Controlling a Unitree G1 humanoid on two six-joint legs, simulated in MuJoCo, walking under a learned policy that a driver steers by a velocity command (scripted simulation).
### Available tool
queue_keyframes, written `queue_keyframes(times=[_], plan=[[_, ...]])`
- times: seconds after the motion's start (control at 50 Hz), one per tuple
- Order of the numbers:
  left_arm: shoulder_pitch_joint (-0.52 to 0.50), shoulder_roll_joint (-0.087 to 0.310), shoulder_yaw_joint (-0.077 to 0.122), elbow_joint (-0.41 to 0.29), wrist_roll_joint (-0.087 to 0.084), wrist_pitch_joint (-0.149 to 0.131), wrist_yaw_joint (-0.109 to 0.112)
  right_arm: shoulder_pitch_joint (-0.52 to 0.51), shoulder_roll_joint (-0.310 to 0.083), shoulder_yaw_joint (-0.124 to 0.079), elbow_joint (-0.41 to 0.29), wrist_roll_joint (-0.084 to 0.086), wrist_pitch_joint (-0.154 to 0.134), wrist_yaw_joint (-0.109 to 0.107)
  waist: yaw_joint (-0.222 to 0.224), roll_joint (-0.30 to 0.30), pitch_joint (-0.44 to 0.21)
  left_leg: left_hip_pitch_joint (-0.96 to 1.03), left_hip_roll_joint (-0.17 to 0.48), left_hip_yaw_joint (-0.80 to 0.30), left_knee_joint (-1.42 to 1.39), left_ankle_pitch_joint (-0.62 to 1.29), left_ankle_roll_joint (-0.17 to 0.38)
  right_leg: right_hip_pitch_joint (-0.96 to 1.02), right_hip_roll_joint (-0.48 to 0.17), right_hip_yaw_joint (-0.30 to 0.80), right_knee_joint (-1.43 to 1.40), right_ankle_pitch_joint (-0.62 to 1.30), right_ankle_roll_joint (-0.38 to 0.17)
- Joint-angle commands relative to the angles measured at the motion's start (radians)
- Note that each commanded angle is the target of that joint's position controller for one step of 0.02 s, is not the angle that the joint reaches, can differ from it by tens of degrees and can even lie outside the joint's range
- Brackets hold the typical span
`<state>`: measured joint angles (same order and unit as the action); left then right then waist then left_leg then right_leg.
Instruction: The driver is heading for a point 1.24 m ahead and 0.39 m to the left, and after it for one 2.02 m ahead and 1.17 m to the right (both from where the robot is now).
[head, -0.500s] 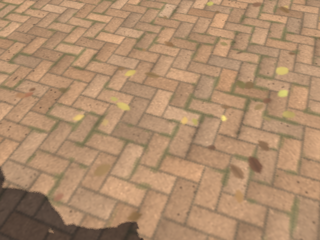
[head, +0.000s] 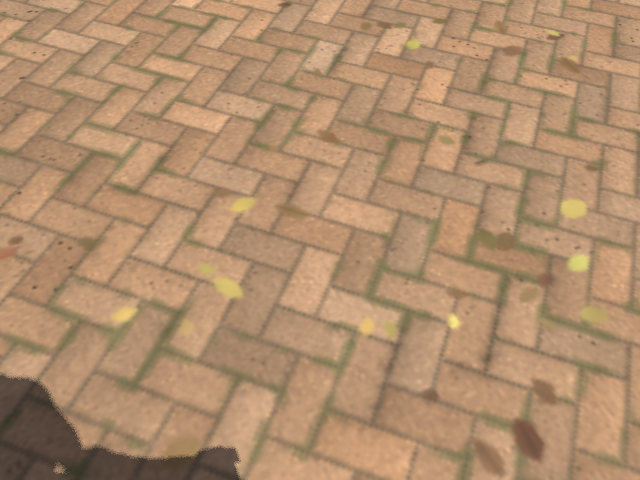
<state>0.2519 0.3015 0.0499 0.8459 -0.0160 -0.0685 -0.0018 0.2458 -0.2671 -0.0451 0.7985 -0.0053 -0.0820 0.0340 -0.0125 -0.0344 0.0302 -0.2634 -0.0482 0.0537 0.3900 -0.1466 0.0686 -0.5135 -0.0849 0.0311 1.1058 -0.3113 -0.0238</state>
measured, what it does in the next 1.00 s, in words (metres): walks ahead, turning left: right foot, then left foot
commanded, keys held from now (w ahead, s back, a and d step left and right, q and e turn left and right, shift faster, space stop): w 0.08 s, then no key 0.04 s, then q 0.38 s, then w+q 0.02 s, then q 0.44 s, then w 0.04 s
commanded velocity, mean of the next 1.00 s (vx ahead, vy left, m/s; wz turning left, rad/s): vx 0.17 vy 0.00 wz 0.39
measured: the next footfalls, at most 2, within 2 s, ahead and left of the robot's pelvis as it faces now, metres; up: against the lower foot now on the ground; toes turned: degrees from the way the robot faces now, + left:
right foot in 0.30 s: +0.34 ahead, -0.14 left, +0.00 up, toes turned +4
left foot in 0.72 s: +0.24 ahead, +0.10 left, +0.00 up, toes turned +20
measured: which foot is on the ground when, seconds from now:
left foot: down 0.00-0.32, up 0.34-0.70, down 0.72-1.00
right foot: up 0.00-0.28, down 0.30-0.72, up 0.74-1.00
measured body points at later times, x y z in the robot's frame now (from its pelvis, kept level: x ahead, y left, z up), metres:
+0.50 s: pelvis +0.19 -0.05 -0.01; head +0.24 -0.05 +0.44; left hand +0.32 +0.23 -0.11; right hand +0.32 -0.33 -0.14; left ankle +0.16 +0.09 -0.67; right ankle +0.30 -0.15 -0.74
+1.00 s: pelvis +0.22 +0.00 +0.00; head +0.24 +0.04 +0.45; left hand +0.24 +0.33 -0.12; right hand +0.46 -0.21 -0.08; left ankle +0.20 +0.08 -0.74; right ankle +0.32 -0.14 -0.68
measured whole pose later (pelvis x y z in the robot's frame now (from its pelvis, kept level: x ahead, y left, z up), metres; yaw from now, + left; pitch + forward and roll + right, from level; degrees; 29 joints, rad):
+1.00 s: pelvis +0.22 +0.00 +0.00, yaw +26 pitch +2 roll -3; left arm 0.06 0.32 0.10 0.85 0.00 0.01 0.03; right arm 0.23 -0.29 -0.07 0.69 0.01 0.02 -0.04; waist -0.01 -0.02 0.03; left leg -0.28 -0.04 -0.10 0.44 -0.19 0.05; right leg -0.52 0.01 0.05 0.89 -0.30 0.07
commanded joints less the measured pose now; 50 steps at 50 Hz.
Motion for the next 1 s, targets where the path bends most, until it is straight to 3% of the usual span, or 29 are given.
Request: queue_keyframes(times=[0.02, 0.08, 0.12, 0.2, 0.24, 0.28, 0.3, 0.32, 0.34, 0.36, 0.38, 0.4, 0.44, 0.5, 0.56, 0.62, 0.68, 0.7, 0.72, 0.74, 0.76, 0.78, 0.8, 0.82, 0.84, 0.88, 0.94, 0.96, 1.0], plan=[[0.039, 0.055, 0.017, -0.046, 0.009, 0.009, 0.008, -0.027, -0.13, -0.031, -0.048, 0.001, -0.028, -0.004, 0.034, 0.115, -0.031, 0.06, 0.265, -0.248, -0.261, 0.114, 0.181, -0.103, -0.062, 0.031, -0.065, 0.103, 0.025], [-0.067, 0.045, 0.013, -0.076, 0.016, 0.003, 0.005, 0.014, -0.15, -0.037, -0.021, 0.004, -0.022, -0.019, 0.007, 0.093, -0.004, 0.087, 0.246, -0.18, -0.278, 0.155, 0.164, -0.149, -0.061, 0.025, -0.25, 0.272, 0.042], [-0.131, 0.024, 0.005, -0.089, 0.02, -0.007, -0.002, 0.023, -0.154, -0.035, -0.007, 0.003, -0.014, -0.027, -0.01, 0.089, 0.015, 0.066, 0.209, -0.101, -0.254, 0.314, 0.135, -0.083, -0.028, -0.006, -0.405, 0.372, 0.043], [-0.232, 0.029, 0.005, -0.123, 0.021, -0.023, -0.017, 0.112, -0.173, -0.039, 0.044, 0.017, 0.013, -0.039, -0.044, 0.102, -0.007, 0.136, 0.215, -0.121, -0.15, 0.423, 0.111, 0.007, 0.044, -0.009, -0.557, 0.444, 0.039], [-0.223, 0.066, 0.017, -0.128, 0.026, -0.027, -0.02, 0.094, -0.186, -0.046, 0.044, 0.024, 0.026, -0.047, -0.021, 0.122, -0.026, 0.192, 0.235, -0.177, -0.068, 0.415, 0.087, 0.033, 0.055, 0.02, -0.613, 0.388, 0.02], [-0.113, 0.105, 0.034, -0.092, 0.035, -0.032, -0.013, 0.048, -0.182, -0.049, 0.03, 0.028, 0.037, -0.054, 0.044, 0.126, -0.075, 0.192, 0.206, -0.199, 0.064, 0.415, 0.048, 0.178, 0.066, 0.009, -0.688, 0.425, -0.011], [-0.037, 0.162, 0.05, -0.076, 0.045, -0.036, -0.004, 0.062, -0.148, -0.039, 0.015, 0.017, 0.035, -0.055, 0.062, 0.066, -0.157, 0.122, 0.135, -0.17, 0.213, 0.315, 0.007, 0.363, -0.004, 0.041, -0.676, 0.704, -0.045], [0.036, 0.224, 0.061, -0.079, 0.066, -0.028, 0.009, 0.14, -0.068, -0.016, -0.004, -0.002, 0.028, -0.051, 0.051, -0.122, -0.299, -0.158, 0.024, -0.115, 0.52, -0.134, -0.058, 0.709, -0.244, 0.239, -0.578, 1.092, -0.157], [0.054, 0.192, 0.053, -0.089, 0.046, -0.004, 0.01, 0.249, -0.054, -0.005, 0.009, 0.017, 0.029, -0.051, 0.047, -0.28, -0.463, -0.301, -0.028, -0.127, 0.764, -0.622, -0.092, 0.836, -0.396, 0.429, -0.587, 1.082, -0.28], [0.02, 0.138, 0.039, -0.109, 0.032, 0.015, 0.008, 0.232, -0.154, -0.035, 0.021, 0.034, 0.042, -0.052, 0.059, -0.158, -0.432, -0.328, 0.023, -0.181, 0.859, -0.577, -0.104, 0.733, -0.348, 0.389, -0.644, 0.843, -0.262], [-0.044, 0.11, 0.031, -0.116, 0.025, 0.026, 0.014, 0.15, -0.164, -0.044, -0.002, 0.044, 0.06, -0.058, 0.044, -0.114, -0.316, -0.391, 0.059, -0.139, 0.88, -0.503, -0.111, 0.624, -0.305, 0.314, -0.692, 0.61, -0.23], [-0.107, 0.088, 0.023, -0.114, 0.023, 0.032, 0.017, 0.113, -0.152, -0.047, -0.007, 0.038, 0.084, -0.069, 0.026, -0.079, -0.217, -0.394, 0.094, -0.122, 0.848, -0.441, -0.125, 0.485, -0.261, 0.25, -0.75, 0.431, -0.211], [-0.198, 0.09, 0.025, -0.113, 0.042, 0.038, 0.02, 0.123, -0.127, -0.052, -0.017, 0.026, 0.131, -0.085, -0.019, -0.13, -0.122, -0.27, 0.115, -0.091, 0.805, -0.338, -0.142, 0.239, -0.204, 0.137, -0.85, 0.229, -0.193], [-0.232, 0.094, 0.032, -0.1, 0.047, 0.03, 0.03, 0.116, -0.104, -0.055, -0.043, 0.017, 0.144, -0.087, -0.032, -0.118, -0.109, -0.209, 0.123, -0.066, 0.706, -0.261, -0.136, 0.184, -0.204, 0.039, -0.888, 0.249, -0.21], [-0.24, 0.12, 0.043, -0.087, 0.031, 0.033, 0.04, 0.056, -0.091, -0.049, -0.073, 0.014, 0.137, -0.069, -0.015, -0.094, -0.129, -0.153, 0.143, -0.052, 0.538, -0.186, -0.108, 0.21, -0.223, -0.006, -0.902, 0.197, -0.207], [-0.225, 0.145, 0.052, -0.07, 0.022, 0.049, 0.039, 0.021, -0.108, -0.054, -0.095, 0.015, 0.138, -0.051, -0.005, -0.087, -0.128, -0.105, 0.13, -0.022, 0.426, -0.183, -0.087, 0.262, -0.248, -0.033, -0.881, 0.214, -0.198], [-0.233, 0.154, 0.057, -0.056, -0.002, 0.069, 0.033, 0.052, -0.112, -0.064, -0.094, 0.014, 0.143, -0.035, -0.037, -0.076, -0.118, -0.004, 0.098, 0.022, 0.222, -0.111, -0.041, 0.284, -0.24, -0.074, -0.798, 0.165, -0.14], [-0.208, 0.13, 0.053, -0.042, -0.007, 0.076, 0.032, 0.08, -0.128, -0.073, -0.083, 0.008, 0.142, -0.036, -0.043, -0.044, -0.113, 0.057, 0.074, 0.016, 0.145, -0.07, -0.011, 0.255, -0.205, -0.103, -0.725, 0.111, -0.093], [-0.163, 0.085, 0.045, -0.024, -0.001, 0.084, 0.026, 0.106, -0.184, -0.09, -0.085, 0.003, 0.141, -0.045, -0.036, 0.107, -0.077, 0.115, 0.153, -0.14, -0.006, 0.067, 0.044, 0.163, -0.121, -0.186, -0.533, 0.008, -0.007], [-0.156, 0.039, 0.032, -0.058, 0.044, 0.084, 0.018, 0.092, -0.292, -0.107, -0.122, 0.006, 0.141, -0.065, 0.016, 0.397, -0.043, 0.209, 0.384, -0.491, -0.044, 0.343, 0.178, -0.12, 0.04, -0.246, -0.223, -0.328, 0.101], [-0.274, 0.077, 0.046, -0.096, 0.042, 0.076, 0.028, 0.103, -0.301, -0.104, -0.137, -0.03, 0.116, -0.055, -0.055, 0.317, -0.076, 0.114, 0.426, -0.578, -0.098, 0.257, 0.282, -0.169, 0.091, -0.056, -0.05, -0.362, 0.092], [-0.29, 0.098, 0.054, -0.099, 0.02, 0.076, 0.034, 0.063, -0.275, -0.099, -0.139, -0.034, 0.091, -0.05, -0.033, 0.231, -0.069, 0.112, 0.373, -0.499, -0.109, 0.182, 0.245, -0.187, 0.071, -0.004, 0.008, -0.271, 0.072], [-0.253, 0.103, 0.061, -0.081, 0.013, 0.077, 0.041, 0.0, -0.251, -0.095, -0.147, -0.014, 0.078, -0.054, 0.003, 0.189, -0.065, 0.115, 0.329, -0.433, -0.097, 0.145, 0.185, -0.196, 0.056, 0.015, 0.006, -0.174, 0.058], [-0.232, 0.112, 0.067, -0.057, 0.022, 0.079, 0.049, -0.041, -0.212, -0.083, -0.159, 0.003, 0.075, -0.058, 0.013, 0.158, -0.079, 0.12, 0.305, -0.397, -0.086, 0.147, 0.146, -0.187, 0.046, 0.025, 0.0, -0.12, 0.058], [-0.22, 0.112, 0.07, -0.052, 0.029, 0.079, 0.051, -0.062, -0.197, -0.075, -0.165, 0.01, 0.076, -0.064, 0.024, 0.16, -0.088, 0.105, 0.286, -0.369, -0.078, 0.2, 0.137, -0.157, 0.053, 0.023, 0.012, -0.074, 0.064], [-0.211, 0.097, 0.069, -0.052, 0.022, 0.071, 0.047, -0.045, -0.179, -0.067, -0.17, 0.006, 0.079, -0.073, 0.027, 0.156, -0.122, 0.128, 0.264, -0.35, -0.065, 0.274, 0.142, -0.123, 0.072, 0.027, -0.001, -0.02, 0.074], [-0.238, 0.072, 0.058, -0.062, 0.014, 0.065, 0.043, -0.019, -0.192, -0.073, -0.171, 0.013, 0.085, -0.081, 0.006, 0.161, -0.12, 0.181, 0.249, -0.365, -0.046, 0.262, 0.143, -0.119, 0.085, 0.039, -0.167, 0.006, 0.093], [-0.248, 0.067, 0.055, -0.065, 0.014, 0.063, 0.04, -0.018, -0.199, -0.076, -0.173, 0.014, 0.089, -0.084, 0.001, 0.168, -0.117, 0.179, 0.244, -0.375, -0.042, 0.238, 0.145, -0.099, 0.089, 0.043, -0.222, 0.008, 0.1], [-0.242, 0.069, 0.049, -0.058, 0.008, 0.059, 0.023, -0.011, -0.193, -0.074, -0.172, 0.017, 0.093, -0.083, -0.016, 0.183, -0.124, 0.153, 0.234, -0.393, -0.085, -0.064, 0.151, -0.041, 0.084, 0.029, -0.326, 0.034, 0.1]])
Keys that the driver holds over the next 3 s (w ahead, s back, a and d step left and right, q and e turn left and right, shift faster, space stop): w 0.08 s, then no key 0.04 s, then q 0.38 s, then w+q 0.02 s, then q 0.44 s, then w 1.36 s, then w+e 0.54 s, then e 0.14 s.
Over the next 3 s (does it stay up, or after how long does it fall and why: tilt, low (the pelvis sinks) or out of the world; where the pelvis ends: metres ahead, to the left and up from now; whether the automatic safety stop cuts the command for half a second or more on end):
stays up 1.06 0.49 0.00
